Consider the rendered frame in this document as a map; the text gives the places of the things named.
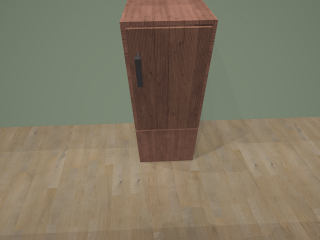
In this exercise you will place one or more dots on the cupboard door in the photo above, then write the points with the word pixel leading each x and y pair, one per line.
pixel 173 64

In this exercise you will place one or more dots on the handle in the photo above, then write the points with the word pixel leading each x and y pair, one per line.
pixel 138 68

